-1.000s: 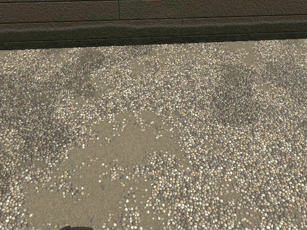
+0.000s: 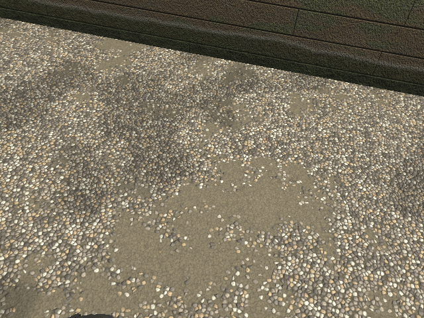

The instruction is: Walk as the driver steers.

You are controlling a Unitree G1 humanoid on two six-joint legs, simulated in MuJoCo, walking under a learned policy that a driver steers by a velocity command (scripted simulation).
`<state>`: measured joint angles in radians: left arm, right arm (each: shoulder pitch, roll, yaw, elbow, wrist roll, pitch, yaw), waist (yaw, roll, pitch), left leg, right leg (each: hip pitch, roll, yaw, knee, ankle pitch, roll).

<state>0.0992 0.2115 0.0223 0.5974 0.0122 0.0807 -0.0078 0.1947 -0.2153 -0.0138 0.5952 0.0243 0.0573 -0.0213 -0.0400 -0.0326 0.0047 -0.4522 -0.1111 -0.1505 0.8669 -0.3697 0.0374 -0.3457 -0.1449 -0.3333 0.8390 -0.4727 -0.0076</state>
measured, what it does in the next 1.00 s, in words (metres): steps on the spot: left foot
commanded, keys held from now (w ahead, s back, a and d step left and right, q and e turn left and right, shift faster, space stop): w+q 0.04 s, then w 0.36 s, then w+e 0.60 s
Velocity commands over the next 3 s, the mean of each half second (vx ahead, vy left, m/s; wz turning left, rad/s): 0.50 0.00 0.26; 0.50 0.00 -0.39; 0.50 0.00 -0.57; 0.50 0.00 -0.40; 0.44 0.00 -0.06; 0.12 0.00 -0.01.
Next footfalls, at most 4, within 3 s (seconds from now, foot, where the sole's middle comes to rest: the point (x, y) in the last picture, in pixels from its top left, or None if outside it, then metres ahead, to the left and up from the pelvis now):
0.52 left None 0.10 0.16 -0.74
1.52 left None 0.10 0.15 -0.74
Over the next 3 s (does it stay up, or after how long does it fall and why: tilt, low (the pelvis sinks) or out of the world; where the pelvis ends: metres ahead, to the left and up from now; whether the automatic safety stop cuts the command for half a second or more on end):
stays up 0.06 0.03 0.04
